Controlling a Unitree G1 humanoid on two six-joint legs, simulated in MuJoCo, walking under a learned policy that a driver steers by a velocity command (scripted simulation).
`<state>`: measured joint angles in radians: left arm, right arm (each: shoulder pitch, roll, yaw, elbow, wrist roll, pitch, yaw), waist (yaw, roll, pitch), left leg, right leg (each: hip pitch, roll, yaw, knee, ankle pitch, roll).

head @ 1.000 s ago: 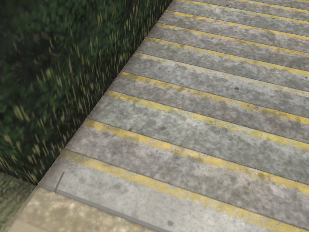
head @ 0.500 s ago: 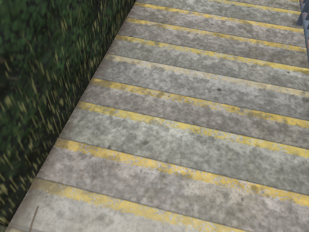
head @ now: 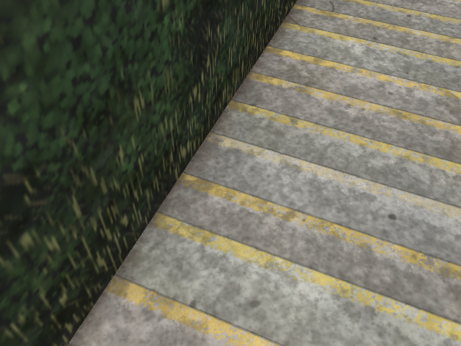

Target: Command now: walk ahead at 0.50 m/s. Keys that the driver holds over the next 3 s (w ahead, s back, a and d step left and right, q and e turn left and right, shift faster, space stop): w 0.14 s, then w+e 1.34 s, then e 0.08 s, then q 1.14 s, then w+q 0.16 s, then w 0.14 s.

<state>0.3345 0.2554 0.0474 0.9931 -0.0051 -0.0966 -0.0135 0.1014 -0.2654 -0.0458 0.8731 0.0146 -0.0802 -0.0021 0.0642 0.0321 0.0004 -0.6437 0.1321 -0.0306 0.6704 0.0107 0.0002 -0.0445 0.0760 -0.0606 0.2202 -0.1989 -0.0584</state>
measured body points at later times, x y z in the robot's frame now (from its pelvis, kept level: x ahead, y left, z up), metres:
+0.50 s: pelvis +0.27 +0.03 +0.00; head +0.29 +0.04 +0.45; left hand +0.47 +0.26 -0.11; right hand +0.24 -0.24 -0.13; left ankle +0.21 +0.14 -0.75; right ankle +0.42 -0.15 -0.67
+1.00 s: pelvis +0.54 -0.09 +0.00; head +0.56 -0.12 +0.45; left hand +0.72 +0.14 -0.10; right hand +0.63 -0.41 -0.09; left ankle +0.78 +0.01 -0.68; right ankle +0.47 -0.14 -0.75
